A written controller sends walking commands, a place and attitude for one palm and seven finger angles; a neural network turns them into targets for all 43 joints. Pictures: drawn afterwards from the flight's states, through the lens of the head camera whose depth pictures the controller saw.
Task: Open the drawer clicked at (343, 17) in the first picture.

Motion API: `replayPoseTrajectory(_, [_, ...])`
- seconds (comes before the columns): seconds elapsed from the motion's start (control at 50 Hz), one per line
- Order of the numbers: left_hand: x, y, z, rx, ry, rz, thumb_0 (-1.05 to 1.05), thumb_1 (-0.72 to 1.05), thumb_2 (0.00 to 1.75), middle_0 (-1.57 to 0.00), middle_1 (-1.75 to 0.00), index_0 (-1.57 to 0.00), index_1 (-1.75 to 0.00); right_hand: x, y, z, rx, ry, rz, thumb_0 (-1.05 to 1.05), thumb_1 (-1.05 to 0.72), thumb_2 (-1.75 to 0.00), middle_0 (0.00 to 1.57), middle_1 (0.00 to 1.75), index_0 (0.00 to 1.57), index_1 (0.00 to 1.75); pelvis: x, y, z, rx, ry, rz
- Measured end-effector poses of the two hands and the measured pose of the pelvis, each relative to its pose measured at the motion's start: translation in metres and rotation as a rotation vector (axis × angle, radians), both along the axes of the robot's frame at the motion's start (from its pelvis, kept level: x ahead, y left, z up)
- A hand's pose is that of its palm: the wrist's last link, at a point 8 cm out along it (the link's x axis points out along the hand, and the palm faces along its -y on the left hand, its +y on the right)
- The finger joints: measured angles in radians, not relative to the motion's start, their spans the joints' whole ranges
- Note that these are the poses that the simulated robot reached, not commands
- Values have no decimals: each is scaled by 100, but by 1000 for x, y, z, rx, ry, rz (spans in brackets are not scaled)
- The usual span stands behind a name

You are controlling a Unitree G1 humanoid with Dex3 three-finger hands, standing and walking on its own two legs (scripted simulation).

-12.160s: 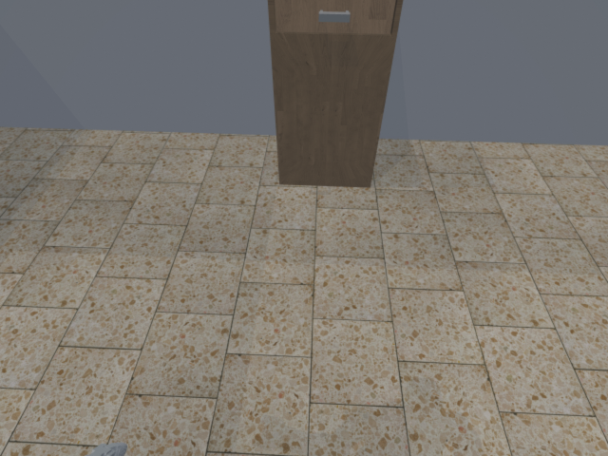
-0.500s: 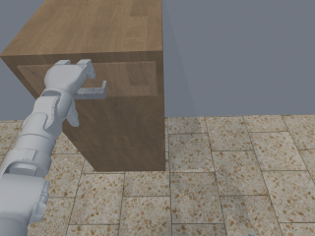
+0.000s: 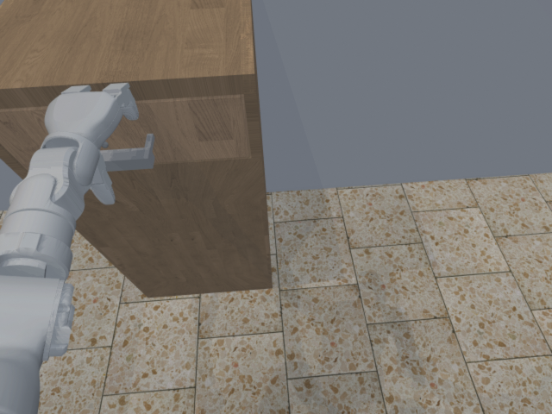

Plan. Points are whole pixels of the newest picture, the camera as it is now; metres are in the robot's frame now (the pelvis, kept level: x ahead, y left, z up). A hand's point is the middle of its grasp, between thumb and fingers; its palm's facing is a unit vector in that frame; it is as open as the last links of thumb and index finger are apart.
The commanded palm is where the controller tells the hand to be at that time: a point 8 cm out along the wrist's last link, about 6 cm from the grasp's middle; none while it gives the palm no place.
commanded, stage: move the hooked fingers above the handle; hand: left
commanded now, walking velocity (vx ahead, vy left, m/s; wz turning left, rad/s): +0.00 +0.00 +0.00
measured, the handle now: (121, 150) +0.52 +0.26 +0.05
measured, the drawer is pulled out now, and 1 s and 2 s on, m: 0.00 0.00 0.00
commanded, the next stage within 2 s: lower the fingers behind the handle in 0.68 s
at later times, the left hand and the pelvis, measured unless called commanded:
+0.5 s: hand (86, 154) +0.47 +0.28 +0.10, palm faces -0.05 -0.01 -1.00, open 13.8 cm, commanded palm +0.46 +0.28 +0.16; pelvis -0.01 +0.01 +0.00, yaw +1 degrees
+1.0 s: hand (90, 147) +0.48 +0.27 +0.10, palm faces -0.03 -0.01 -1.00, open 13.7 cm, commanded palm +0.46 +0.28 +0.15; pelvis -0.01 +0.01 -0.01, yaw +0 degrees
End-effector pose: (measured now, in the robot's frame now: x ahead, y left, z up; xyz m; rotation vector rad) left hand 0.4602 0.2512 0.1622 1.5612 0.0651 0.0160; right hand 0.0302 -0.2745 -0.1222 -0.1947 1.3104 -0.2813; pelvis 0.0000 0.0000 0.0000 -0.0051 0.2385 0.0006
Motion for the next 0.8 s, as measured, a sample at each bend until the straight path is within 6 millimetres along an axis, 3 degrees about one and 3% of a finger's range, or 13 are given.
replayPoseTrajectory(0.16, [0,3,0,1,8,11,0,-49,30,-35,-122,-34,-122,-4,1,1,-3,-19,-15,1,-90,-90,21,29,21,30,-5,-1,-1,1,2,-10])
replayPoseTrajectory(0.38, [-13,34,-11,15,59,53,0,-49,30,-32,-120,-33,-121,-5,-1,4,-34,-19,2,1,-90,-90,21,29,21,30,-9,2,-2,-4,9,1])
replayPoseTrajectory(0.54, [-4,25,-6,-14,2,-18,0,-49,30,-32,-120,-32,-120,-6,3,6,-49,16,15,1,-90,-90,21,29,21,30,-5,9,-4,-12,21,16])
replayPoseTrajectory(0.8, [-1,22,-2,-2,0,11,0,-49,30,-35,-122,-35,-123,2,26,-1,18,-18,14,1,-90,-90,21,29,21,30,-4,16,-3,-12,12,6])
